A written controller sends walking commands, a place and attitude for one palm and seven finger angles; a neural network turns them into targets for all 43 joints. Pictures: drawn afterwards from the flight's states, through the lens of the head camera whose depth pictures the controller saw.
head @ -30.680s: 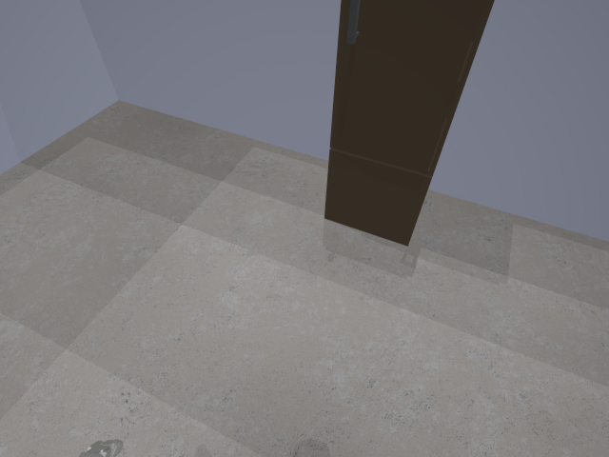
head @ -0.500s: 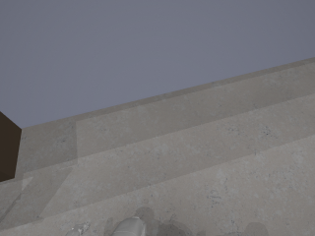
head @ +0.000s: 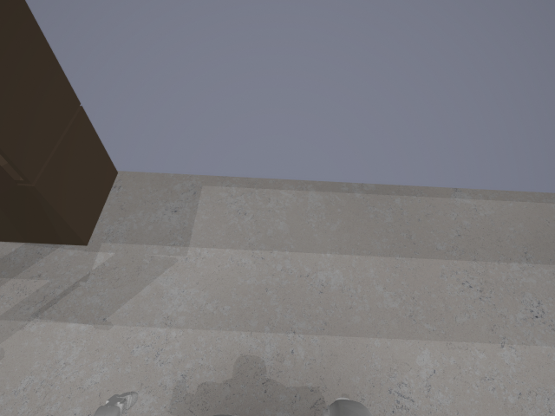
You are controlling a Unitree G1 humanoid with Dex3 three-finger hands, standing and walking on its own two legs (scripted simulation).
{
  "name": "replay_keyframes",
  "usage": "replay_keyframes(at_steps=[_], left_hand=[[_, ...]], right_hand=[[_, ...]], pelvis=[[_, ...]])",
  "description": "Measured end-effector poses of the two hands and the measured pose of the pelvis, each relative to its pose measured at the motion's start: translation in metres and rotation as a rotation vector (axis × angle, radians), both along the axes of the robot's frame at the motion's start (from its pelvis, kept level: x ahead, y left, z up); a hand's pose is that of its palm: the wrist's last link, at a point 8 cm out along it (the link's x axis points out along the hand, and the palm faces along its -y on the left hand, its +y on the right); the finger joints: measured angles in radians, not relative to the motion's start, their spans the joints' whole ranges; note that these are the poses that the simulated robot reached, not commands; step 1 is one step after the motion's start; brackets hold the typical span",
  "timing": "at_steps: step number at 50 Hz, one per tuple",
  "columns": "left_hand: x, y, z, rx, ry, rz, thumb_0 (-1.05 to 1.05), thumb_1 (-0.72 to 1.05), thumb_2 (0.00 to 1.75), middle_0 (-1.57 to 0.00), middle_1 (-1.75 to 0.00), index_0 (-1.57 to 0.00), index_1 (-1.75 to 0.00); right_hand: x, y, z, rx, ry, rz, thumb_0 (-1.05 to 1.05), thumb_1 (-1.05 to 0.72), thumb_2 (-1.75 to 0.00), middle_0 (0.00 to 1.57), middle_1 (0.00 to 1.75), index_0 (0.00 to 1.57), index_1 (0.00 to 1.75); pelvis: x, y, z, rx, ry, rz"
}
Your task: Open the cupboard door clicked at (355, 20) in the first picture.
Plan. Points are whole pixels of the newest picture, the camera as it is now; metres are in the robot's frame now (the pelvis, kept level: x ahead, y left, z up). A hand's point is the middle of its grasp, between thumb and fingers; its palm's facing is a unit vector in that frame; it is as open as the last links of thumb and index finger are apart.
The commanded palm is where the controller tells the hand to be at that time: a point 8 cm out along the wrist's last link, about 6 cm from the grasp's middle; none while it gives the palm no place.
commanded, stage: turn to face it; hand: left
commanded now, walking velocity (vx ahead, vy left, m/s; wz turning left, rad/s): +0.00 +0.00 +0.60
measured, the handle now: out of the picture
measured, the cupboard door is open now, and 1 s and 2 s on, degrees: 50 50 50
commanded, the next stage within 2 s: take the last steps up to it in 1.22 s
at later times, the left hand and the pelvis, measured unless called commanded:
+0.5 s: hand out of the picture -0.01 +0.19 -0.18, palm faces +0.37 -0.90 -0.23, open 7.3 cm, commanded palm none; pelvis +0.01 -0.02 -0.02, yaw +21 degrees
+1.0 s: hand out of the picture +0.00 +0.18 -0.16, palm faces +0.59 -0.77 -0.26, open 7.4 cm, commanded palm none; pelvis +0.03 -0.03 -0.01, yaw +37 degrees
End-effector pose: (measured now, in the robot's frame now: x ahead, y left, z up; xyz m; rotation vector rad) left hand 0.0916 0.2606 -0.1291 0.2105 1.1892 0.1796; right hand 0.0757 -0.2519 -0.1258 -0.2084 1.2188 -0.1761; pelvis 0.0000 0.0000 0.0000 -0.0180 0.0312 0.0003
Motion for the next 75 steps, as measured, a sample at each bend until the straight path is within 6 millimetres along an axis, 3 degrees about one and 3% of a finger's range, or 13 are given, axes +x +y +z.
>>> replay_keyframes(at_steps=[7,15,20,25,28,31,36,45,53,60,64,69,75], left_hand=[[0.006,-0.029,0.006,0.031,-0.088,0.043,0.0,0.9,0.9,-0.2,-0.3,-0.2,-0.3],[-0.039,-0.056,0.01,-0.004,-0.025,0.155,0.0,0.9,0.9,-0.2,-0.3,-0.2,-0.3],[-0.076,-0.05,0.001,-0.023,0.01,0.266,0.0,0.92,0.9,-0.2,-0.3,-0.2,-0.3],[-0.122,-0.026,-0.023,-0.041,0.064,0.376,0.0,0.91,0.9,-0.2,-0.3,-0.2,-0.3],[-0.142,-0.012,-0.029,-0.032,0.113,0.423,0.0,0.91,0.9,-0.2,-0.3,-0.2,-0.3],[-0.145,-0.003,-0.021,-0.022,0.104,0.461,0.0,0.91,0.9,-0.2,-0.3,-0.2,-0.3],[-0.134,0.002,-0.005,-0.006,0.03,0.493,0.0,0.91,0.9,-0.19,-0.3,-0.19,-0.3],[-0.113,-0.023,0.003,0.046,-0.068,0.548,0.0,0.9,0.9,-0.2,-0.3,-0.2,-0.3],[-0.142,-0.064,0.002,-0.02,0.0,0.657,0.0,0.9,0.9,-0.2,-0.3,-0.2,-0.3],[-0.196,-0.07,-0.023,-0.08,0.059,0.788,0.0,0.91,0.9,-0.2,-0.3,-0.2,-0.3],[-0.223,-0.068,-0.031,-0.098,0.134,0.836,0.0,0.91,0.9,-0.2,-0.3,-0.2,-0.3],[-0.227,-0.061,-0.018,-0.093,0.129,0.863,0.0,0.91,0.9,-0.19,-0.3,-0.19,-0.3],[-0.206,-0.058,-0.004,-0.067,0.056,0.858,0.0,0.91,0.9,-0.19,-0.3,-0.19,-0.3]], right_hand=[[0.0,-0.021,-0.026,0.051,0.057,0.026,0.01,-0.9,-0.9,0.21,0.3,0.2,0.3],[0.032,-0.031,-0.017,0.049,0.091,0.124,0.01,-0.91,-0.9,0.2,0.3,0.2,0.29],[0.068,-0.015,-0.01,0.027,0.078,0.235,0.01,-0.91,-0.9,0.2,0.3,0.19,0.29],[0.115,0.021,-0.01,-0.006,-0.016,0.364,0.01,-0.91,-0.9,0.2,0.3,0.19,0.29],[0.131,0.039,-0.004,-0.017,-0.074,0.412,0.01,-0.91,-0.9,0.2,0.3,0.19,0.29],[0.134,0.049,0.003,-0.025,-0.084,0.447,0.01,-0.91,-0.9,0.2,0.3,0.2,0.29],[0.134,0.057,0.005,-0.012,-0.046,0.493,0.01,-0.9,-0.9,0.2,0.3,0.2,0.3],[0.146,0.045,-0.024,0.036,0.036,0.537,0.01,-0.9,-0.9,0.21,0.3,0.2,0.3],[0.172,0.06,-0.015,0.026,0.069,0.625,0.01,-0.91,-0.9,0.2,0.3,0.2,0.29],[0.194,0.114,-0.01,0.003,0.01,0.764,0.01,-0.91,-0.9,0.2,0.3,0.19,0.29],[0.196,0.14,-0.005,0.001,-0.042,0.812,0.01,-0.91,-0.9,0.2,0.3,0.2,0.29],[0.188,0.152,0.0,0.01,-0.038,0.838,0.01,-0.9,-0.9,0.2,0.3,0.2,0.3],[0.174,0.143,-0.013,0.046,0.031,0.835,0.01,-0.9,-0.9,0.2,0.3,0.2,0.3]], pelvis=[[0.003,-0.029,-0.011,0.025,0.006,0.085],[0.008,-0.039,0.001,0.05,-0.016,0.21],[0.011,-0.035,0.001,0.056,-0.015,0.289],[0.011,-0.015,-0.015,0.034,-0.011,0.362],[0.008,-0.01,-0.018,0.03,-0.015,0.388],[0.008,-0.007,-0.011,0.016,-0.017,0.419],[0.011,-0.008,-0.002,0.004,-0.015,0.468],[0.03,-0.032,-0.012,0.021,0.003,0.577],[0.037,-0.031,-0.001,0.049,-0.011,0.69],[0.032,-0.011,-0.012,0.031,-0.009,0.765],[0.027,-0.004,-0.013,0.031,-0.013,0.777],[0.025,-0.001,-0.003,0.016,-0.014,0.797],[0.033,0.0,-0.001,0.017,-0.016,0.822]])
